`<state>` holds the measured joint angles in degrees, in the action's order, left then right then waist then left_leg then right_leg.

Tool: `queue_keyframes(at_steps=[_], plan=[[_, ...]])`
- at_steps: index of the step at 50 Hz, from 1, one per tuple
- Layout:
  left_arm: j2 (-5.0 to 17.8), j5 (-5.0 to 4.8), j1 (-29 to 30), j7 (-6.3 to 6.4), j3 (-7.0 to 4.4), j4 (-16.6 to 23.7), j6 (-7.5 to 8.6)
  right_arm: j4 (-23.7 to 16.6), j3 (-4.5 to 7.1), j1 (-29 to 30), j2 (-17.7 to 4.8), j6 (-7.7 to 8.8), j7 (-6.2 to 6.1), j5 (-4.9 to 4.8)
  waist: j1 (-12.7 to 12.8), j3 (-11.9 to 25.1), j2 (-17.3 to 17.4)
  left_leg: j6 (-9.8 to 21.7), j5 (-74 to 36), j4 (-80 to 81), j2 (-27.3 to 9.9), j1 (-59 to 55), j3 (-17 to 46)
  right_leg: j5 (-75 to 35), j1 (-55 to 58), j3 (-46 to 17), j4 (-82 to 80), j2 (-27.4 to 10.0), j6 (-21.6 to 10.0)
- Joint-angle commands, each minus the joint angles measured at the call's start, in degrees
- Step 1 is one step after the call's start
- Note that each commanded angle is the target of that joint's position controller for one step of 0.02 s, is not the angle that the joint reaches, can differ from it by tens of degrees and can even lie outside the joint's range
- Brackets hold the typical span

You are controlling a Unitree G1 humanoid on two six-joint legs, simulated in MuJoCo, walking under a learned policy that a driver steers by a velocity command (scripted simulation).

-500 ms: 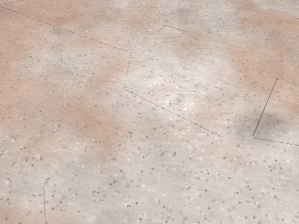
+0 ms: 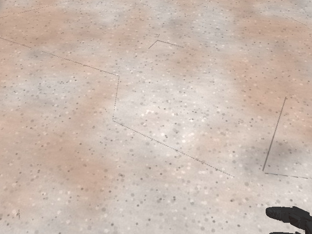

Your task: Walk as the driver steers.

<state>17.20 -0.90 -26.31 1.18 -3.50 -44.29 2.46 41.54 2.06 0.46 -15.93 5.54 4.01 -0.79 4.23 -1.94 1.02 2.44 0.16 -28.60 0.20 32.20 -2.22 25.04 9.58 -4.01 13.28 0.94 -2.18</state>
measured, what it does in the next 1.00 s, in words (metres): walks ahead: left foot, then right foot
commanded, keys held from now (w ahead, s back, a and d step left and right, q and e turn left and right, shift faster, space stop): w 0.46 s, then w+q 0.54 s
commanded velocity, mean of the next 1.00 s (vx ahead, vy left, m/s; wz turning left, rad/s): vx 0.49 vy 0.00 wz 0.17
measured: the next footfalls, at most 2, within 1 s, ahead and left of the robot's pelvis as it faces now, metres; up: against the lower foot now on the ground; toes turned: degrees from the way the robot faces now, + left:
left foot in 0.02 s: +0.20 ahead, +0.11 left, +0.00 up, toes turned +1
right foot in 0.54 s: +0.51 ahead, -0.13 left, +0.00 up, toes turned +0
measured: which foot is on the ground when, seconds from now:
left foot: up 0.00-0.00, down 0.02-0.54, up 0.56-1.00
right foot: down 0.00-0.02, up 0.04-0.52, down 0.54-1.00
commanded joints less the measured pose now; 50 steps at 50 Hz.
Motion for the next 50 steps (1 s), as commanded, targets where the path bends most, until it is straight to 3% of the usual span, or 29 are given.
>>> queue_keyframes(at_steps=[1, 2, 3, 4, 5, 6, 7, 8, 11, 14, 18, 21, 23, 25, 26, 27, 28, 29, 30, 31, 32, 33, 35, 39, 44, 47, 50], plan=[[9.6, 0.39, 1.7, 0.56, -2.18, 2.6, -0.32, -0.6, 4.07, -11.9, -11.0, 0.46, -1.38, 0.13, -10.5, 9.2, -8.8, 4.8, 1.6, -1.1, 2.2, -23.6, -2.1, -63.6, -8.3, -1.1, 21.9, -10.8, -3.8], [6.3, 1.74, 0.2, 0.64, -0.81, 3.5, -0.27, 0.7, 4.68, -22.1, -14.6, 0.12, -2.07, 0.87, -13.3, 18.3, -1.6, 9.0, 2.4, -3.8, -9.8, -42.8, 12.1, -43.7, -21.9, -0.4, 40.2, -7.3, -2.1], [-0.8, 0.24, -8.6, -0.19, 0.87, 3.6, 0.73, 2.7, 5.06, -25.2, -16.3, 0.26, -1.37, 0.92, -7.6, 27.3, 16.6, 18.6, 20.4, 5.1, -22.6, -58.7, 43.4, 7.0, -41.6, -4.0, 60.0, 4.6, 1.3], [6.2, -1.13, -1.6, -0.41, -0.23, 3.5, 1.76, 2.4, 3.67, -22.9, -10.5, 0.49, -1.44, -0.39, -10.8, 21.3, 10.1, 15.7, 28.6, 12.0, -20.5, -54.4, 45.6, 7.4, -47.5, -8.1, 64.6, 2.1, 0.6], [8.4, -2.22, 5.3, -0.69, -0.97, 5.5, 2.31, 2.1, 3.11, -18.7, -8.8, 0.40, -1.91, -0.26, -10.4, 11.7, 6.9, 13.3, 26.5, 13.0, -19.1, -45.7, 35.7, 2.4, -50.6, -5.6, 64.2, -0.9, 0.1], [7.8, -1.50, 8.3, -0.55, -0.59, 6.1, 2.86, 1.5, 2.82, -15.3, -8.2, 0.25, -2.22, 0.29, -8.5, 7.3, 0.7, 12.0, 19.9, 14.1, -17.2, -37.0, 29.8, -2.4, -48.6, -3.5, 61.0, -4.1, -0.2], [7.4, -0.35, 9.8, -0.54, -0.86, 6.2, 3.03, 1.3, 2.57, -13.3, -7.2, 0.27, -2.28, 0.96, -6.9, 4.2, -0.5, 11.7, 13.6, 15.3, -15.1, -30.5, 25.2, -5.3, -46.9, -2.5, 57.8, -6.0, 0.0], [6.6, -0.23, 8.3, -0.72, -0.89, 5.9, 2.72, 1.2, 2.20, -12.4, -6.4, 0.47, -2.38, 1.78, -4.9, 4.1, 1.1, 11.8, 10.4, 16.7, -13.8, -26.8, 22.4, -7.3, -43.7, -2.8, 56.6, -7.5, 0.0], [3.8, 0.05, 6.8, -0.63, -0.23, 5.4, 1.34, 2.3, 2.14, -12.3, -6.5, 1.23, -2.43, 0.73, -3.0, 2.2, 2.7, 13.2, 6.3, 20.9, -12.7, -21.1, 16.6, -8.0, -42.7, -1.3, 51.1, -9.1, 1.6], [3.0, 0.91, 12.8, -0.49, 0.34, 7.5, 1.33, 3.2, 2.53, -13.7, -8.3, 1.20, -2.99, 0.44, -4.2, -0.6, 1.8, 13.0, 2.3, 23.0, -11.6, -20.3, 11.8, -16.0, -46.8, 0.1, 41.8, -10.0, 3.7], [1.2, 0.53, 21.2, -1.46, 1.19, 9.2, 2.57, 4.3, 2.62, -17.1, -9.8, 0.39, -3.39, -0.22, -7.7, -1.4, 1.0, 10.0, -1.0, 22.1, -8.6, -21.6, 5.7, -29.4, -43.0, 3.4, 25.0, -7.2, 3.9], [1.7, -0.13, 25.6, -2.42, 1.08, 10.8, 3.03, 5.9, 2.74, -21.0, -10.6, -0.62, -3.39, -0.61, -9.6, -1.9, 1.4, 9.5, -0.8, 20.1, -11.2, -27.2, 6.7, -30.7, -43.3, 3.5, 19.5, -6.0, 3.2], [2.7, -0.13, 26.9, -3.06, 0.70, 11.7, 3.22, 6.6, 2.96, -21.8, -11.1, -1.51, -3.61, -0.73, -9.0, -2.0, 1.9, 8.5, -3.3, 17.5, -13.4, -32.2, 7.6, -26.8, -44.3, 3.0, 17.1, -5.4, 1.6], [4.3, 0.07, 24.3, -3.27, -0.07, 11.6, 3.41, 7.0, 3.19, -21.7, -11.7, -2.28, -3.90, -0.79, -6.6, -0.6, 2.8, 7.3, -10.5, 12.7, -14.3, -34.6, 9.1, -21.9, -39.9, 3.1, 15.3, -4.0, 0.1], [5.8, 0.23, 18.7, -3.12, -0.97, 10.2, 3.54, 6.8, 3.17, -20.2, -12.0, -2.62, -4.00, -0.75, -2.9, 2.5, 3.0, 6.3, -18.2, 6.1, -12.8, -33.8, 8.1, -21.4, -32.0, 4.4, 13.4, -2.4, -1.2], [8.7, 0.48, 9.8, -2.58, -2.44, 7.9, 3.50, 6.3, 2.41, -20.0, -10.2, -2.68, -4.05, -0.18, 1.4, 9.0, 2.1, 4.5, -18.6, -5.0, -9.6, -28.8, 6.3, -22.6, -18.0, 4.0, 14.2, -3.4, -3.0], [13.5, 1.27, -0.4, -1.77, -3.60, 6.7, 3.08, 4.4, 0.69, -20.8, -5.6, -2.47, -4.03, 1.73, 4.3, 19.2, -6.3, 2.0, 0.3, -24.3, -4.9, -16.9, 3.6, -23.7, -0.5, -9.1, 16.7, -15.8, -6.3], [15.5, 1.80, -0.4, -2.24, -3.83, 6.1, 2.82, 4.0, -0.56, -28.8, -0.7, -1.31, -3.62, -0.10, -0.5, 25.5, -21.3, -0.4, 33.2, -40.4, 3.4, 2.6, 6.1, -9.6, 13.0, -35.2, 8.3, -26.1, -14.2], [8.9, 1.38, 1.1, -2.26, -2.38, 6.9, 2.84, 4.9, 1.12, -24.2, -8.2, -0.88, -3.51, -1.65, 2.2, 20.1, -12.4, -0.3, 31.9, -45.7, 0.2, 8.3, 10.9, -3.0, 9.1, -33.8, 5.1, -24.1, -11.9], [6.8, 1.12, 4.6, -2.02, -1.61, 6.9, 2.96, 3.3, 1.94, -19.0, -10.2, -0.66, -3.47, -2.33, 1.9, 12.2, -9.4, 0.0, 26.4, -45.8, -2.2, 10.6, 9.6, -5.8, 2.2, -24.1, 4.3, -22.4, -9.8], [5.8, 1.28, 7.9, -2.05, -1.22, 6.8, 3.13, 3.0, 1.87, -16.7, -9.2, -0.75, -3.74, -1.80, 0.2, 8.4, -5.4, -0.5, 21.7, -43.9, -4.7, 8.7, 8.6, -11.9, -4.9, -18.0, 2.8, -20.1, -8.9], [4.4, 1.35, 10.4, -2.14, -0.94, 6.6, 3.38, 2.9, 2.17, -16.0, -8.5, -1.14, -3.82, -1.04, -1.4, 5.2, -5.3, -1.0, 18.6, -40.9, -6.1, 7.1, 8.8, -16.2, -10.0, -12.8, 0.8, -18.0, -8.5], [3.4, 1.79, 12.5, -2.08, -0.95, 5.9, 4.31, 3.5, 2.18, -18.3, -6.4, -2.58, -3.72, -1.33, -3.7, 4.0, -6.8, -1.8, 15.2, -39.0, -7.5, 2.3, 8.7, -20.6, -15.2, -6.5, -2.7, -16.4, -8.3], [4.8, 1.81, 13.0, -1.52, -1.77, 3.8, 4.98, 1.7, 2.08, -15.1, -4.2, -4.25, -3.85, -0.79, -4.5, 0.2, -4.7, -3.3, 9.4, -32.9, -8.0, 6.5, 9.0, -28.1, -16.8, 2.4, -5.7, -16.2, -8.9], [7.1, 1.46, 11.4, -0.51, -2.58, 2.1, 3.98, -1.2, 1.28, -6.8, -2.5, -3.45, -2.07, -0.37, -1.7, -2.1, -3.4, -2.8, -2.7, -16.0, -7.0, 5.7, 4.4, -29.1, -14.2, 11.3, -6.7, -14.9, -7.3], [8.3, 0.66, 8.7, -0.32, -3.16, 0.5, 2.93, -3.7, 1.07, -1.9, -2.3, -3.37, -1.17, -0.39, 0.0, -3.7, -2.8, -1.3, -1.6, -10.6, -6.3, 7.0, 2.1, -31.1, -9.0, 13.4, -5.2, -16.6, -6.9], [9.7, -0.25, 8.7, -0.18, -3.73, -0.3, 1.62, -5.6, 1.64, -0.8, -3.6, -3.53, -0.42, -0.45, -1.2, -3.0, -4.0, 1.3, 4.7, -8.0, -4.2, 5.4, -0.7, -43.8, -3.7, 15.4, 0.2, -17.9, -5.5]])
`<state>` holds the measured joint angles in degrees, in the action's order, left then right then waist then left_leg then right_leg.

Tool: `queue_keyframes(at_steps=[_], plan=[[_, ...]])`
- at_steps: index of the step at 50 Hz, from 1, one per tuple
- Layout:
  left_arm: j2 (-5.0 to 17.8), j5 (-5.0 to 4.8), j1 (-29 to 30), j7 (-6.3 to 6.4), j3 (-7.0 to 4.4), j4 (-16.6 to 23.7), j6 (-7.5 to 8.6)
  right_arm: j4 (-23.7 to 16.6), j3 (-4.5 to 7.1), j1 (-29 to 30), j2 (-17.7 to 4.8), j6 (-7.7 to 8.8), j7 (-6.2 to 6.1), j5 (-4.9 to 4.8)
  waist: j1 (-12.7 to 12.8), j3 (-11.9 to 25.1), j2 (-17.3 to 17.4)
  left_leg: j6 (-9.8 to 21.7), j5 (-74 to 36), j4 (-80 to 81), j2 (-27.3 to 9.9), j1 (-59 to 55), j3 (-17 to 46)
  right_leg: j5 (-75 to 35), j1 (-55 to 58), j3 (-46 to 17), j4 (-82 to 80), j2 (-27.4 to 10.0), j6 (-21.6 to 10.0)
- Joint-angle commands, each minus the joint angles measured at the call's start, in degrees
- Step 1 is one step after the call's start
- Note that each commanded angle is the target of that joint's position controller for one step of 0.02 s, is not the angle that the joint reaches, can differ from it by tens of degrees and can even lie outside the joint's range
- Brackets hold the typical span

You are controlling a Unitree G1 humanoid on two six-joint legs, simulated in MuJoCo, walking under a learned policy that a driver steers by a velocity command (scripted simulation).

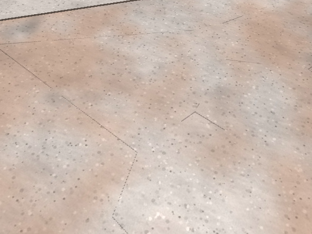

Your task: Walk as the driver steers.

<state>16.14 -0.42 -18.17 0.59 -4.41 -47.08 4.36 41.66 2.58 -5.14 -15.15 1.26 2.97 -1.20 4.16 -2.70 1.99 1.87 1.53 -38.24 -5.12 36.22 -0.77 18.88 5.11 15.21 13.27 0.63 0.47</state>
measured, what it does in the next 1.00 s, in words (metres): walks ahead, turning left: left foot, then right foot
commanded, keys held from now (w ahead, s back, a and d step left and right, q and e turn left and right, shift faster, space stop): w+q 1.00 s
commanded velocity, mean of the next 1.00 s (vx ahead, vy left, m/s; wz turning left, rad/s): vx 0.50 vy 0.00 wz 0.58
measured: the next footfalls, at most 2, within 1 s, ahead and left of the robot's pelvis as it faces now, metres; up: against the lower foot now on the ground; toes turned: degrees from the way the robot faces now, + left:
left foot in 0.08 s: +0.22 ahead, +0.11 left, +0.00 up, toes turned +6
right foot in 0.58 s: +0.54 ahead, -0.03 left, +0.00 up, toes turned +24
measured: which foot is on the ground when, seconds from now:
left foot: up 0.00-0.06, down 0.08-0.58, up 0.60-1.00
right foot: down 0.00-0.10, up 0.12-0.56, down 0.58-1.00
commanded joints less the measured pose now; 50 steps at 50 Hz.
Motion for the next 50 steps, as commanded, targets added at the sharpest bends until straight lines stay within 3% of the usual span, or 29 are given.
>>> queue_keyframes(at_steps=[1, 2, 3, 4, 5, 6, 7, 8, 9, 10, 12, 15, 19, 23, 26, 27, 28, 29, 30, 31, 32, 33, 34, 36, 39, 41, 45, 48, 50], plan=[[11.7, -0.98, 1.1, 0.58, -3.08, 2.7, -0.70, -5.9, 1.65, 3.3, -5.3, 0.57, 0.66, -0.06, -2.5, -0.4, -6.1, 3.0, 6.4, 1.5, 3.1, -1.9, -3.9, -47.4, 1.7, -3.2, 4.0, -17.6, -7.5], [12.5, -1.26, 1.8, 0.75, -3.28, 2.9, -1.19, -5.5, 2.49, -0.3, -6.7, 0.32, 0.58, -0.17, -4.8, 2.2, -7.1, 4.3, 9.3, 1.2, 5.3, -7.0, -5.5, -56.2, 1.9, -2.5, 10.0, -17.3, -6.8], [12.7, -1.56, 2.8, 0.82, -3.26, 3.1, -1.68, -3.9, 3.91, -7.4, -8.9, 0.12, 0.28, -0.38, -9.1, 6.0, -6.8, 6.1, 9.0, 3.4, 7.9, -16.5, -6.5, -59.5, -0.4, -1.4, 19.9, -15.9, -5.5], [11.6, -1.33, 2.8, 1.00, -2.66, 3.5, -1.59, -1.3, 5.97, -17.1, -12.7, -0.30, -0.66, -0.46, -13.9, 10.9, -4.6, 8.5, 6.2, 6.5, 8.6, -32.6, -3.5, -51.1, -9.5, -0.7, 34.3, -13.4, -3.1], [4.0, 1.48, -1.6, 0.64, -0.42, 6.0, -0.71, -0.6, 7.38, -19.4, -19.3, -0.58, -1.81, -0.76, -9.6, 14.7, 10.6, 16.2, 6.8, 7.6, -5.5, -51.9, 21.9, -3.2, -33.6, -2.0, 55.2, -5.5, 0.7], [3.4, 0.59, -0.9, 0.00, 0.71, 7.7, 1.62, -3.3, 6.57, -18.8, -19.0, 0.66, -1.25, -0.21, -8.9, 24.6, 9.8, 24.6, 19.8, 18.5, -14.1, -60.5, 50.1, 17.9, -46.0, -16.8, 66.8, 2.5, 1.4], [8.3, -1.93, 6.9, -0.66, -0.45, 9.1, 3.12, -3.0, 5.28, -17.8, -14.3, 1.57, -0.84, 0.11, -11.8, 18.7, 3.3, 20.7, 19.6, 22.5, -13.1, -57.2, 44.4, 12.9, -52.1, -21.1, 67.6, -0.9, 0.1], [8.1, -2.24, 8.9, -0.68, -0.26, 10.0, 3.95, -2.8, 4.74, -15.2, -12.4, 2.20, -0.85, -0.05, -10.0, 11.8, 1.7, 18.6, 16.0, 22.6, -11.1, -49.4, 36.7, 7.4, -52.6, -20.4, 63.3, -3.3, -1.1], [7.9, -0.70, 8.5, -0.15, -0.36, 9.1, 4.15, -3.3, 4.10, -11.1, -10.4, 2.41, -0.95, -0.22, -7.1, 7.8, -1.9, 16.5, 9.7, 22.3, -8.4, -40.9, 30.2, 3.5, -49.1, -20.3, 58.2, -5.7, -0.9], [8.6, 0.50, 7.5, 0.11, -0.85, 8.7, 3.77, -4.2, 3.52, -8.3, -8.7, 2.48, -1.20, 0.22, -5.0, 6.1, -1.0, 15.6, 3.5, 23.0, -6.5, -34.7, 25.9, 0.8, -44.8, -20.5, 54.4, -7.0, -0.5], [8.0, 1.10, 6.1, -0.06, -1.00, 8.6, 2.47, -5.1, 3.39, -7.0, -8.4, 2.55, -1.76, 0.66, -3.2, 5.6, 0.3, 15.6, -3.4, 24.9, -4.5, -29.0, 22.3, -1.7, -40.4, -20.0, 50.6, -7.5, 1.0], [5.6, 1.47, 9.3, 0.06, -0.27, 9.8, 1.28, -4.1, 3.90, -9.5, -10.4, 2.63, -2.94, 0.39, -3.8, 3.9, -0.2, 15.0, -9.1, 25.5, -2.5, -24.5, 17.4, -7.7, -40.7, -18.3, 42.1, -6.4, 3.4], [3.5, 0.94, 17.9, -0.54, 0.76, 11.9, 1.63, -3.0, 3.98, -12.6, -10.8, 1.85, -3.90, -0.09, -7.3, 2.6, 2.4, 11.3, -2.2, 24.2, 0.9, -22.5, 14.9, -21.4, -37.2, -17.9, 24.6, -3.0, 4.2], [5.0, 0.01, 22.5, -1.75, 0.41, 13.4, 2.60, -1.7, 3.99, -15.9, -10.7, 1.17, -4.23, -0.46, -9.0, 2.1, 3.2, 10.3, 2.7, 20.6, -1.1, -26.0, 20.1, -23.0, -34.7, -19.2, 16.6, -0.9, 3.1], [7.0, -0.16, 20.0, -2.22, -0.52, 13.1, 3.34, -1.7, 4.13, -15.4, -10.6, 0.68, -4.51, -0.29, -7.0, 2.4, 5.2, 9.1, 1.4, 15.6, -3.0, -30.1, 25.0, -16.4, -31.5, -20.1, 14.2, -0.7, 0.7], [7.6, -0.12, 16.3, -2.04, -1.01, 12.1, 3.61, -2.0, 4.03, -14.4, -10.1, 0.53, -4.47, -0.25, -4.8, 3.5, 5.9, 8.2, -0.9, 12.9, -2.3, -29.8, 25.2, -15.7, -26.8, -19.1, 12.4, -0.4, -0.5], [9.2, 0.42, 10.4, -1.67, -1.89, 10.9, 3.92, -2.5, 3.39, -13.8, -8.3, 0.61, -4.25, -0.04, -1.8, 7.4, 5.0, 6.5, -3.8, 5.9, 0.7, -27.9, 23.3, -16.4, -17.0, -19.4, 11.2, -1.8, -2.6], [12.1, 1.37, 1.9, -1.15, -2.66, 10.2, 3.97, -3.7, 2.12, -14.2, -5.1, 0.78, -3.98, 0.92, 1.5, 15.9, -0.9, 4.4, 3.9, -9.6, 4.3, -21.0, 18.8, -13.1, -1.7, -28.3, 12.7, -11.1, -6.2], [16.2, 1.90, -2.7, -1.41, -3.65, 8.1, 3.21, -5.2, 1.05, -22.8, -1.8, 1.27, -3.96, -0.80, -2.4, 22.4, -20.7, 0.4, 32.0, -28.0, 12.4, 0.0, 11.6, -1.2, 16.1, -55.6, 7.4, -23.9, -15.9], [10.7, 0.34, -1.6, -1.70, -2.56, 8.8, 2.92, -3.6, 1.93, -22.5, -8.0, 1.32, -4.14, -1.45, -1.2, 18.8, -15.9, -0.4, 31.4, -35.7, 7.3, 7.5, 12.6, 11.9, 14.2, -61.1, 4.5, -25.0, -15.3], [7.1, 0.22, 0.8, -1.35, -1.58, 9.3, 2.51, -4.2, 2.88, -15.8, -11.2, 1.04, -4.10, -1.07, 0.6, 11.3, -10.0, -0.8, 25.7, -37.4, 5.2, 9.1, 11.5, 11.0, 7.3, -51.4, 3.6, -22.3, -12.7], [6.3, 0.78, 3.5, -1.21, -1.09, 9.5, 2.06, -5.0, 2.98, -12.3, -11.0, 0.80, -4.19, -0.37, -0.2, 7.0, -6.1, -1.2, 21.6, -36.4, 3.4, 7.4, 9.5, 3.6, 0.3, -43.6, 2.8, -19.7, -11.1], [5.3, 0.98, 5.1, -1.11, -0.73, 8.9, 1.82, -5.8, 3.14, -10.1, -10.2, 0.83, -3.99, 0.23, -1.1, 3.7, -5.7, -1.4, 19.0, -33.9, 1.9, 6.4, 9.4, -3.0, -5.1, -38.2, 1.6, -17.6, -10.7], [4.4, 1.17, 5.9, -0.91, -0.41, 8.1, 2.10, -6.2, 3.01, -10.9, -7.8, 0.34, -3.33, -0.50, -2.9, 2.5, -8.5, -1.4, 16.8, -30.5, -0.3, 2.5, 8.2, -8.8, -10.2, -30.5, -1.2, -14.9, -10.0], [6.2, 0.54, 5.3, -0.89, -1.07, 6.5, 2.61, -7.6, 2.32, -8.7, -5.2, -0.40, -3.05, -0.28, -3.1, 1.3, -7.4, -2.2, 14.8, -25.1, -1.4, 4.3, 6.8, -14.7, -11.5, -24.6, -4.1, -15.7, -11.6], [7.7, 0.66, 5.0, -0.80, -1.58, 5.6, 2.50, -8.3, 2.05, -6.9, -4.8, -0.38, -2.76, -0.05, -2.8, 1.3, -6.4, -2.7, 10.4, -20.5, -1.9, 5.7, 6.5, -18.5, -10.0, -21.1, -4.7, -16.2, -12.1], [9.2, 0.36, 4.6, -0.49, -1.83, 4.4, 1.73, -9.3, 1.45, -1.0, -3.9, 0.44, -1.39, -0.13, -0.8, 0.2, -5.4, -2.1, -1.0, -7.7, -1.0, 2.7, 3.2, -22.6, -8.8, -12.3, -4.7, -14.3, -10.0], [10.7, -0.34, 2.1, -0.38, -2.21, 2.9, 0.95, -11.1, 1.25, 3.7, -3.7, 0.58, -0.41, -0.31, 0.6, -1.3, -5.3, -0.8, -1.6, -1.5, -0.1, 1.2, 0.7, -23.6, -5.7, -9.3, -4.1, -15.4, -8.9], [11.8, -1.03, 1.5, -0.38, -2.59, 2.3, 0.27, -12.1, 1.60, 5.0, -4.5, 0.45, 0.11, -0.26, 0.1, -1.7, -5.6, 0.8, 2.2, 1.1, 1.0, 0.2, -0.8, -29.4, -2.5, -7.7, -1.8, -16.6, -8.0]])
Over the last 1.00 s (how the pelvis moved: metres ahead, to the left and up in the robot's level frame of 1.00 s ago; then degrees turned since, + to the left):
0.57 -0.01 0.01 15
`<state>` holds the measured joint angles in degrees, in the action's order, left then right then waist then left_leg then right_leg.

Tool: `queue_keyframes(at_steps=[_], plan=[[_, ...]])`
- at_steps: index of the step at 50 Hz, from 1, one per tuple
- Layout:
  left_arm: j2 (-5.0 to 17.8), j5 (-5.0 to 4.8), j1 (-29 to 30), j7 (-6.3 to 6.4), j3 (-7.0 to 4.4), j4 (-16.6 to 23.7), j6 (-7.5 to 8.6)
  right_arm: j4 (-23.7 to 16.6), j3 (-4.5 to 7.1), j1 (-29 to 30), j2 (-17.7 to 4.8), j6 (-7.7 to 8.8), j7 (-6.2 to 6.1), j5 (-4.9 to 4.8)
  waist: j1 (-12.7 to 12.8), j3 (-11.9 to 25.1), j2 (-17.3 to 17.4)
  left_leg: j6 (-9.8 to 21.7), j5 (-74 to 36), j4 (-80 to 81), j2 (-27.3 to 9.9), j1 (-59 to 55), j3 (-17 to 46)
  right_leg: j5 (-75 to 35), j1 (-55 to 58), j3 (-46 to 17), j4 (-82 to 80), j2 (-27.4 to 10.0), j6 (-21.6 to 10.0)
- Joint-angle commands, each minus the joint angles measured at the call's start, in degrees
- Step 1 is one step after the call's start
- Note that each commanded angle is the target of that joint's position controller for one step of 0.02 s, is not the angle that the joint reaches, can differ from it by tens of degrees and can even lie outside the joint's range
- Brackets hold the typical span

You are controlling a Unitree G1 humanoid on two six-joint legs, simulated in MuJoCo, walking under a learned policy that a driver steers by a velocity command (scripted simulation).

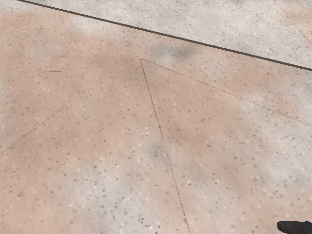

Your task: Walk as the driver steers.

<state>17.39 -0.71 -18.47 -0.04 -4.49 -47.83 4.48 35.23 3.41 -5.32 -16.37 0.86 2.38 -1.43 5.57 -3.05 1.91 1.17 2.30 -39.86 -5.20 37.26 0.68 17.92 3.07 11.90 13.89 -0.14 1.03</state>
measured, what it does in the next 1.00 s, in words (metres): walks ahead, turning right: left foot, then right foot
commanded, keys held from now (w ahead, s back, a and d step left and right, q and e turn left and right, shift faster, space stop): w+q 0.08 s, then w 0.04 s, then w+e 0.88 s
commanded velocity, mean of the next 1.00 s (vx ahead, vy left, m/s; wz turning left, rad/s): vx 0.50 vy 0.00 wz -0.20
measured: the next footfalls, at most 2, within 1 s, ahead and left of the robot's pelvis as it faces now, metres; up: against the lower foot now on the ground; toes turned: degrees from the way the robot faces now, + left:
left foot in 0.08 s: +0.22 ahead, +0.12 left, +0.00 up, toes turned +6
right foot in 0.64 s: +0.55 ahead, -0.07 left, +0.00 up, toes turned -7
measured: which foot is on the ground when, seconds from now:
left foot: up 0.00-0.06, down 0.08-0.66, up 0.68-1.00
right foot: down 0.00-0.08, up 0.10-0.62, down 0.64-1.00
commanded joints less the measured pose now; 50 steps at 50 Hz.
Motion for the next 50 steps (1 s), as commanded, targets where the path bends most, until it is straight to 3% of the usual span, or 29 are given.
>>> queue_keyframes(at_steps=[1, 2, 3, 4, 5, 6, 7, 8, 9, 10, 11, 13, 17, 22, 26, 29, 31, 32, 33, 34, 35, 36, 37, 38, 39, 42, 46, 48, 50], plan=[[11.4, -1.02, 2.0, 0.36, -2.75, 3.0, -0.20, -6.0, 1.22, 4.4, -4.2, 0.71, 0.82, 0.15, -2.4, -0.5, -6.2, 2.6, 4.4, 3.5, 2.5, -3.2, -3.6, -37.0, 0.8, -3.3, 0.6, -16.0, -8.0], [12.4, -1.35, 2.1, 0.55, -3.06, 3.0, -0.57, -5.8, 1.90, 2.3, -5.4, 0.45, 0.80, 0.39, -4.1, 1.5, -7.3, 3.9, 7.5, 3.7, 4.6, -7.2, -5.3, -47.1, 1.7, -2.1, 5.3, -15.9, -7.4], [13.0, -1.66, 2.6, 0.71, -3.21, 3.1, -1.03, -4.6, 3.05, -3.3, -7.3, 0.18, 0.66, 0.42, -7.7, 4.8, -7.3, 5.6, 8.6, 5.2, 7.0, -14.9, -6.7, -54.6, 1.0, -0.7, 13.7, -15.2, -6.6], [11.8, -1.65, 2.9, 0.94, -2.69, 3.4, -1.23, -1.8, 4.91, -13.3, -10.4, -0.17, 0.01, 0.19, -12.9, 9.8, -5.8, 7.9, 5.2, 8.3, 9.2, -29.5, -6.6, -53.3, -5.2, 0.9, 26.3, -13.1, -4.7], [7.2, 0.79, 0.6, 0.90, -0.88, 4.3, -0.94, 0.0, 6.26, -21.0, -14.8, -0.70, -1.28, -0.20, -14.5, 14.9, 3.9, 11.6, 3.7, 8.6, -0.5, -47.4, 8.7, -23.7, -21.6, 0.7, 44.9, -10.1, -2.3], [1.6, 1.72, -3.6, 0.11, 1.32, 7.5, 0.65, -1.7, 5.94, -17.6, -19.0, 0.34, -1.13, -0.14, -7.7, 22.4, 14.3, 22.3, 18.1, 17.4, -13.5, -59.9, 42.5, 17.7, -42.2, -8.5, 61.6, 1.0, 0.0], [7.7, -0.91, 2.3, -0.64, 0.12, 6.6, 2.07, -1.7, 4.22, -18.8, -12.4, 1.21, -0.73, 0.19, -12.6, 22.9, 5.5, 20.3, 21.6, 22.8, -14.6, -58.6, 42.8, 14.6, -47.1, -16.5, 65.3, -1.5, -0.8], [8.7, -2.49, 5.7, -0.92, -0.14, 7.7, 2.64, -0.8, 3.41, -16.7, -10.4, 1.94, -0.59, 0.65, -12.0, 14.5, 4.5, 17.8, 16.6, 23.1, -13.4, -51.7, 33.8, 9.4, -49.9, -15.3, 63.5, -3.8, -1.8], [7.9, -1.71, 6.4, -0.50, 0.14, 7.1, 2.73, -0.7, 2.78, -12.9, -8.8, 2.35, -0.63, 0.64, -9.7, 10.1, 0.2, 15.6, 9.7, 22.9, -11.1, -43.3, 26.4, 4.6, -47.3, -15.0, 59.4, -6.7, -2.1], [7.8, -0.60, 6.2, -0.29, -0.04, 6.4, 2.41, -0.7, 2.15, -9.6, -7.1, 2.61, -0.71, 1.13, -7.7, 7.5, 0.4, 14.3, 3.1, 23.7, -9.0, -36.6, 20.9, 1.4, -43.8, -15.1, 55.6, -8.4, -1.7], [7.7, -0.59, 4.0, -0.49, -0.14, 5.5, 1.60, -0.8, 1.62, -7.9, -5.8, 2.99, -0.82, 1.82, -5.8, 7.0, 1.7, 13.7, -0.4, 25.4, -7.8, -32.4, 17.5, -1.0, -40.0, -15.8, 54.5, -9.6, -1.5], [6.0, -0.64, 1.7, -0.55, 0.09, 4.1, 0.01, 0.4, 1.64, -7.5, -6.0, 4.06, -0.96, 1.91, -4.6, 6.4, 1.7, 13.9, -5.0, 28.4, -7.2, -28.6, 12.7, -3.8, -37.5, -15.4, 52.4, -9.7, -0.4], [4.3, -0.54, 6.5, -0.19, 0.39, 5.1, -1.11, 3.4, 1.78, -9.3, -6.5, 5.10, -1.75, 2.48, -6.0, 1.9, 0.4, 11.8, -8.6, 31.5, -5.7, -28.6, 3.6, -14.7, -43.0, -17.3, 42.9, -8.2, 1.2], [2.1, -0.57, 13.0, -1.63, 1.17, 7.0, -0.20, 5.5, 1.69, -10.5, -7.4, 5.12, -2.51, 2.19, -8.9, -0.7, 0.4, 8.2, -7.7, 33.4, -5.2, -31.8, -3.7, -27.9, -41.2, -14.4, 26.6, -5.3, 0.0], [1.2, -0.42, 17.9, -3.38, 1.77, 10.1, 0.04, 8.2, 2.10, -13.9, -8.1, 3.61, -2.92, 1.56, -10.8, -2.4, -0.4, 7.9, -15.1, 29.8, -8.4, -42.2, -5.6, -22.9, -46.0, -12.3, 20.8, -4.2, -2.2], [2.6, -0.28, 16.7, -4.43, 1.19, 11.8, -0.14, 8.2, 2.62, -12.9, -9.9, 1.97, -3.79, 1.22, -8.5, 0.6, 1.9, 6.5, -37.8, 21.2, -9.4, -46.8, -7.5, -13.3, -42.0, -7.8, 20.0, -0.6, -5.0], [6.2, -0.24, 8.0, -4.16, -0.62, 10.8, -0.68, 7.7, 2.88, -11.8, -11.4, 1.03, -4.67, 1.26, -3.3, 6.8, 4.0, 4.8, -52.9, 7.6, -8.7, -45.6, -9.1, -8.7, -29.6, -5.5, 20.6, 3.5, -7.8], [9.3, -0.31, -0.9, -3.37, -2.25, 9.1, -0.80, 7.3, 2.63, -10.6, -11.2, 1.00, -5.02, 1.01, 2.0, 11.2, 2.1, 2.9, -47.5, -5.4, -6.5, -38.1, -10.4, -13.1, -15.0, -7.9, 16.3, 4.0, -10.3], [15.6, -0.08, -7.6, -2.18, -4.10, 8.5, -1.28, 5.1, 1.05, -15.1, -6.5, 2.20, -4.67, 2.31, 1.6, 19.0, -9.0, -0.6, -17.2, -27.2, -0.2, -16.3, -10.4, -14.0, 8.3, -30.2, 17.2, -9.8, -18.5], [14.8, -0.76, -6.2, -2.16, -3.48, 9.4, -0.88, 4.3, -0.61, -16.4, -3.2, 4.34, -3.29, 2.84, -1.0, 26.1, -14.0, -2.6, 30.4, -41.8, 11.0, 0.8, 0.5, -8.4, 20.9, -58.8, 8.3, -19.4, -27.3], [10.9, -0.41, -6.1, -1.95, -2.37, 9.5, -0.84, 3.2, 0.55, -10.4, -7.8, 6.21, -2.00, 0.48, 2.1, 23.1, -8.8, -1.1, 28.2, -43.9, 6.8, 7.4, 7.5, -3.8, 20.0, -54.0, 5.3, -17.8, -24.1], [8.9, -0.34, -3.4, -1.71, -1.86, 9.8, -0.73, 1.6, 0.31, -6.5, -8.0, 7.19, -1.55, -0.73, 1.2, 15.2, -5.5, -0.1, 23.4, -39.7, 4.1, 9.0, 6.5, -4.4, 12.1, -45.9, 4.4, -15.8, -21.4], [7.8, -0.41, 0.4, -1.67, -1.46, 10.4, -0.72, 1.4, 0.25, -5.2, -7.4, 7.54, -1.80, 0.26, -1.7, 9.1, -0.8, -0.1, 20.6, -33.3, 2.0, 7.3, 5.5, -9.6, 2.4, -40.2, 3.3, -13.3, -19.7], [6.0, -0.08, 3.2, -1.50, -0.86, 11.2, -0.65, 1.7, 0.80, -5.5, -8.1, 7.14, -2.15, 1.56, -3.8, 6.4, -0.8, -0.7, 18.5, -28.6, 0.3, 3.5, 5.1, -15.4, -4.4, -36.1, 2.1, -11.5, -18.8], [5.7, 0.48, 4.7, -1.29, -0.65, 12.2, -0.72, 1.7, 0.95, -6.7, -7.9, 6.44, -2.14, 1.93, -5.4, 5.3, -2.5, -1.6, 17.5, -27.0, -0.1, 0.1, 4.9, -18.6, -9.3, -34.6, 0.7, -10.2, -19.0], [7.5, 0.25, 5.5, -0.47, -1.19, 12.2, -0.58, 1.7, 0.31, -7.7, -5.7, 4.81, -2.62, 2.41, -6.9, 4.1, -3.8, -4.8, 14.5, -17.9, -0.1, -3.1, 2.6, -25.3, -17.6, -29.1, -0.9, -7.9, -19.0], [9.2, -0.55, 2.8, 0.63, -1.85, 11.1, -1.38, -0.2, -0.95, 1.2, -3.2, 4.93, -2.44, 2.25, -3.1, 3.7, -6.1, -6.4, -2.7, 1.0, 3.3, -9.0, 1.2, -19.2, -21.9, -24.3, 0.6, -3.3, -14.7], [9.4, -0.71, 0.4, 0.78, -1.94, 10.3, -1.92, -0.8, -0.70, 4.1, -4.0, 5.31, -2.02, 1.38, -1.6, 4.3, -6.9, -6.4, -6.3, 6.0, 4.9, -11.1, 1.7, -15.0, -20.2, -26.8, 2.0, -4.1, -13.6], [8.9, -1.00, -0.8, 0.88, -1.89, 9.9, -2.27, -1.2, -0.04, 4.8, -5.7, 5.75, -1.64, 0.93, -1.8, 4.6, -7.5, -5.5, -4.8, 9.5, 5.1, -11.9, 3.6, -10.9, -16.7, -30.8, 5.1, -5.6, -12.7]])
Over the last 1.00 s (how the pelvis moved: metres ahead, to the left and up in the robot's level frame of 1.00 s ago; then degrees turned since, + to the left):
0.54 0.12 0.00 36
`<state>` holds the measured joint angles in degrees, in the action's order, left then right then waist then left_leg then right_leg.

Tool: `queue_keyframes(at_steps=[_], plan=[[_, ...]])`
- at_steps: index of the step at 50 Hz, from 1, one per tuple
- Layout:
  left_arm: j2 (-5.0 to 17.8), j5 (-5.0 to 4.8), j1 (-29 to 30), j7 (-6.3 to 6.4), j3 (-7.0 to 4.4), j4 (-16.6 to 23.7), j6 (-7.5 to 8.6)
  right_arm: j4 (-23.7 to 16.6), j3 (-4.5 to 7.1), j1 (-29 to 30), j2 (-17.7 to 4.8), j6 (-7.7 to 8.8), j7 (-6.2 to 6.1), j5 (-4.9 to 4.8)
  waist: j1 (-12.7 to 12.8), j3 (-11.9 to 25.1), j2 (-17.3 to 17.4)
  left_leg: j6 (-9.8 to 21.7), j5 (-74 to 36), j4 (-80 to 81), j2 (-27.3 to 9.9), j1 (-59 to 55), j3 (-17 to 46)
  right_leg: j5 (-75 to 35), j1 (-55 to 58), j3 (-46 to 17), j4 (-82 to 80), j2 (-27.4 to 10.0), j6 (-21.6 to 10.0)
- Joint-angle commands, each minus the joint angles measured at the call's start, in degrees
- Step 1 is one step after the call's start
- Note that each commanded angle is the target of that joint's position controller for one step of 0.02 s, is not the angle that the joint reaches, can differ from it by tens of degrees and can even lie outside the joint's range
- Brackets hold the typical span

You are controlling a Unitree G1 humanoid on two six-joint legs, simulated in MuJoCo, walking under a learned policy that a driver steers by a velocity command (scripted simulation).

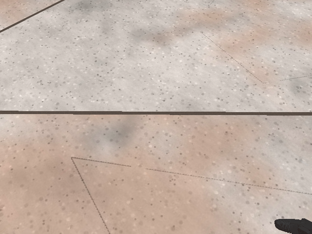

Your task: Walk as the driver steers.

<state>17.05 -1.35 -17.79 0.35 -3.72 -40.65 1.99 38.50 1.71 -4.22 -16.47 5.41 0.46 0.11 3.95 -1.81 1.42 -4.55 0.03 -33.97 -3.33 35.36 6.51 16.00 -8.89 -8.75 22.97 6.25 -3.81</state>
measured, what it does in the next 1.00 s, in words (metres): walks ahead, turning right: left foot, then right foot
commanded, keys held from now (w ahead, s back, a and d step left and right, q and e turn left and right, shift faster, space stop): w+e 1.00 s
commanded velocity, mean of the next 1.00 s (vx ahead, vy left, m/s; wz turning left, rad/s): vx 0.50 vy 0.00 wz -0.59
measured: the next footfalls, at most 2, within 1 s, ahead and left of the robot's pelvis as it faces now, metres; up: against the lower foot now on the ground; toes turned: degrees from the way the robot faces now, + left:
left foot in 0.10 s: +0.23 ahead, +0.15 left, +0.00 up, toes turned -8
right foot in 0.62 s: +0.45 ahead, -0.18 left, +0.00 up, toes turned -25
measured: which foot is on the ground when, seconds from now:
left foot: up 0.00-0.08, down 0.10-0.62, up 0.64-1.00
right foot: down 0.00-0.10, up 0.12-0.60, down 0.62-1.00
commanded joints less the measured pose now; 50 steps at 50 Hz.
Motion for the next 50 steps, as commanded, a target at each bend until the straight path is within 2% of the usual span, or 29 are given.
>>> queue_keyframes(at_steps=[1, 3, 4, 5, 6, 7, 8, 9, 10, 12, 14, 17, 22, 26, 28, 29, 30, 31, 32, 33, 34, 35, 36, 37, 39, 41, 45, 47, 50], plan=[[9.1, -0.28, -1.4, 0.56, -2.65, 2.7, 0.14, -4.4, 2.11, 3.1, -6.5, 1.45, 0.42, -0.73, -0.8, 3.4, -7.6, 1.0, -0.7, 4.6, 3.1, -10.8, -1.5, -7.7, -3.2, -12.3, -2.3, -12.9, -7.2], [8.4, 0.03, -0.1, 0.56, -2.56, 3.1, -0.01, -3.3, 3.09, -1.3, -7.7, 1.99, 0.43, -0.84, -3.9, 3.9, -8.8, 3.4, 2.7, 6.6, 3.0, -16.4, -2.0, -7.2, -2.7, -14.5, 2.1, -13.0, -5.6], [6.3, 0.32, -0.1, 0.44, -1.90, 3.4, 0.11, -2.3, 3.89, -6.2, -9.1, 2.26, 0.10, -0.37, -6.4, 6.4, -8.4, 5.3, 3.9, 7.6, 1.6, -24.1, -1.7, -8.1, -4.4, -13.0, 7.7, -10.6, -3.8], [2.4, 1.06, -0.9, 0.17, -0.49, 4.3, 0.35, -1.8, 4.78, -13.9, -12.1, 2.44, -0.40, 0.64, -9.4, 13.5, -1.8, 8.9, 9.1, 7.9, -7.9, -36.9, 7.5, -1.3, -9.9, -8.0, 23.3, -6.7, -1.5], [-0.6, -0.48, -8.4, 0.03, 0.57, 6.5, 0.97, 0.2, 5.97, -18.3, -17.1, 1.54, -0.15, 1.39, -5.8, 19.5, 18.3, 18.3, 24.2, 14.5, -20.2, -52.5, 35.1, 18.7, -29.1, -0.3, 41.9, 0.2, 1.8], [5.6, -1.12, -7.9, 0.25, -0.45, 4.9, 0.95, -0.4, 5.05, -17.3, -12.0, 1.34, 0.16, 0.15, -7.3, 15.9, 13.2, 18.2, 37.3, 17.4, -20.8, -50.8, 40.5, 16.5, -36.3, -1.6, 50.1, -4.4, 2.7], [8.7, -0.72, -2.1, 0.27, -1.41, 5.4, 0.63, -0.9, 4.14, -15.1, -8.8, 1.04, -0.12, -0.12, -8.9, 9.4, 7.8, 15.8, 35.0, 17.7, -18.3, -45.1, 31.2, 11.1, -38.0, -0.6, 52.4, -6.2, 3.0], [8.4, -0.03, 0.9, 0.39, -1.51, 6.0, 0.33, -1.1, 3.59, -12.6, -7.5, 0.72, -0.22, 0.35, -8.3, 6.0, 3.9, 14.3, 26.2, 17.7, -15.8, -39.3, 23.1, 7.1, -36.4, 0.9, 51.7, -8.0, 3.3], [7.7, 0.44, 2.8, 0.22, -1.65, 6.7, 0.33, -0.6, 3.14, -11.0, -6.1, 0.49, -0.32, 0.55, -7.6, 3.2, 3.6, 14.0, 19.1, 18.6, -13.5, -34.8, 17.3, 4.3, -35.5, 0.9, 49.2, -9.5, 3.5], [5.9, -0.30, 2.4, -0.42, -1.63, 7.1, -0.13, 0.1, 2.75, -10.1, -4.8, 0.71, -0.61, 0.71, -5.9, 2.0, 6.1, 13.5, 12.3, 21.1, -11.1, -30.3, 9.6, 1.7, -31.7, 1.9, 46.2, -11.5, 3.6], [4.0, -0.29, 3.2, -0.64, -1.26, 7.6, -0.73, 1.2, 3.05, -10.3, -5.4, 1.07, -0.62, 0.26, -5.6, 1.2, 5.5, 14.5, 8.0, 23.1, -11.2, -29.3, 5.1, 0.6, -32.2, 2.9, 43.5, -12.0, 4.1], [2.8, 0.17, 6.1, -0.81, -0.79, 8.8, -1.01, 2.8, 3.80, -10.8, -7.5, 1.03, -0.72, 0.40, -5.8, 0.5, 3.2, 15.6, 1.4, 24.5, -12.3, -30.8, 0.1, -4.2, -34.7, 3.2, 37.1, -12.7, 5.2], [1.4, 0.09, 13.5, -2.44, -0.03, 10.1, -0.17, 4.9, 4.11, -11.6, -9.3, 0.10, -1.06, -0.05, -8.2, -1.3, 2.2, 13.5, -3.4, 24.5, -10.7, -32.6, -9.8, -16.4, -31.1, 7.3, 21.7, -11.7, 4.2], [1.8, -0.16, 17.8, -3.74, -0.17, 12.1, -0.11, 6.7, 4.71, -13.7, -11.3, -1.01, -0.98, -1.16, -8.7, -2.9, 2.3, 12.0, -10.1, 22.2, -12.5, -37.8, -13.4, -13.1, -29.0, 10.6, 14.8, -10.3, 1.6], [3.7, 0.23, 15.7, -3.92, -1.16, 12.3, -0.38, 6.8, 5.29, -13.3, -13.1, -1.65, -1.26, -1.74, -6.3, -0.6, 4.0, 10.9, -28.8, 15.5, -12.7, -40.1, -15.8, -7.4, -23.2, 13.6, 13.5, -7.0, -0.9], [5.4, 0.38, 11.5, -3.80, -2.11, 11.5, -0.64, 6.8, 5.58, -13.0, -13.9, -2.06, -1.49, -2.00, -3.5, 2.2, 4.6, 10.3, -37.9, 8.6, -12.3, -40.3, -16.9, -5.1, -17.3, 15.0, 12.9, -4.7, -2.4], [7.8, 0.25, 2.7, -3.34, -3.67, 9.2, -0.87, 6.5, 5.44, -12.1, -13.7, -2.37, -1.71, -2.25, 1.6, 6.7, 3.5, 8.8, -39.6, -2.6, -10.7, -36.5, -18.6, -8.4, -5.1, 15.5, 9.2, -2.4, -4.5], [11.7, 0.02, -7.3, -2.21, -5.52, 6.6, -1.48, 5.8, 4.54, -12.8, -11.5, -2.09, -1.92, -1.15, 6.0, 11.8, -0.7, 6.5, -25.2, -18.9, -8.6, -23.2, -18.5, -9.8, 12.8, 8.0, 8.4, -5.5, -7.3], [18.8, -0.53, -5.0, -1.66, -6.20, 7.1, -1.01, 2.2, 1.58, -18.8, -2.6, -0.80, -0.93, 1.57, -2.0, 16.4, -17.6, 3.0, 31.4, -40.2, 2.7, 3.3, -14.6, -3.0, 31.9, -24.6, 4.8, -21.5, -18.0], [14.2, -0.19, -7.5, -1.95, -4.87, 8.8, -0.07, 1.5, 1.98, -13.3, -7.0, 1.38, -0.11, -0.33, 2.9, 25.1, -11.6, 3.5, 34.1, -47.0, 4.2, 9.6, -1.4, 7.8, 34.4, -39.6, -4.6, -25.6, -21.0], [11.2, 0.36, -5.5, -2.17, -3.84, 7.8, 0.80, -0.3, 2.82, -7.0, -9.9, 2.42, 0.27, -2.55, 3.6, 15.9, -8.2, 4.6, 28.0, -45.9, 1.5, 13.9, -1.1, 4.5, 28.5, -31.4, -6.3, -23.8, -17.5], [9.8, 0.25, -2.3, -2.10, -3.36, 7.7, 1.22, -0.6, 2.39, -6.0, -9.0, 2.98, 0.00, -2.07, 1.0, 10.5, -4.3, 5.1, 22.8, -40.7, -0.8, 11.8, -1.3, -0.9, 19.7, -24.6, -6.4, -21.4, -15.5], [8.2, 0.38, 1.6, -1.98, -2.78, 8.2, 1.29, 0.1, 2.54, -6.3, -9.0, 2.97, -0.40, -0.51, -1.6, 7.2, -2.4, 4.5, 20.2, -35.8, -2.4, 8.0, -1.4, -7.7, 11.7, -19.2, -6.6, -19.1, -14.1], [7.1, 1.10, 4.0, -1.76, -2.29, 9.0, 1.38, 0.5, 2.90, -7.5, -9.4, 2.41, -0.42, 0.17, -3.7, 6.0, -3.5, 4.1, 18.4, -33.1, -3.5, 3.7, -1.0, -13.1, 6.1, -15.8, -7.7, -17.4, -13.6], [7.0, 1.15, 5.2, -1.30, -2.20, 8.8, 1.58, 0.8, 2.85, -8.6, -8.4, 1.15, -0.33, 0.62, -5.4, 5.0, -3.9, 2.5, 17.1, -28.9, -3.4, 0.4, -1.9, -18.7, 0.3, -12.9, -9.4, -16.2, -14.0], [8.1, 0.89, 4.0, -0.54, -2.45, 7.8, 1.69, 0.2, 2.28, -6.6, -6.6, 0.35, -0.45, 1.01, -5.2, 3.5, -3.4, 0.8, 13.6, -23.1, -2.6, -0.3, -3.1, -21.8, -4.0, -9.3, -9.9, -14.7, -13.7], [9.4, 0.28, 0.8, 0.49, -2.87, 5.8, 1.05, -1.9, 1.02, 2.9, -3.8, 0.45, 0.13, 0.70, -1.6, 1.5, -5.0, 0.0, -2.1, -4.8, 0.8, -4.7, -3.7, -15.0, -7.8, -5.5, -9.1, -10.8, -10.0], [9.9, 0.05, -1.5, 0.59, -3.07, 4.6, 0.84, -2.8, 1.07, 6.0, -4.2, 0.77, 0.58, -0.03, -0.2, 1.3, -5.5, 0.2, -5.5, -0.2, 2.4, -7.5, -3.5, -11.4, -7.7, -7.4, -8.4, -11.3, -9.0], [9.0, -0.35, -3.1, 0.70, -2.94, 3.4, 0.50, -3.4, 1.99, 6.8, -6.5, 1.28, 1.04, -0.52, -0.5, 1.5, -6.6, 1.6, -2.6, 4.4, 2.8, -8.8, -1.2, -7.7, -2.8, -12.5, -3.8, -13.2, -7.9]])
Over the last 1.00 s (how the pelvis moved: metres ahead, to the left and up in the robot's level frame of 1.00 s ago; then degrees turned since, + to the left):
0.59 0.01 0.01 -17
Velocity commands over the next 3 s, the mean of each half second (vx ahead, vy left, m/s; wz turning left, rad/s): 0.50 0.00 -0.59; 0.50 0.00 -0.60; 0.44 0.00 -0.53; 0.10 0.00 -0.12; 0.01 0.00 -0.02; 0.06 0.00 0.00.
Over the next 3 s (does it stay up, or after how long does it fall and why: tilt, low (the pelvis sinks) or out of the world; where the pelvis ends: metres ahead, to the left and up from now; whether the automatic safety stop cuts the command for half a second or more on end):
stays up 0.83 -0.39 -0.01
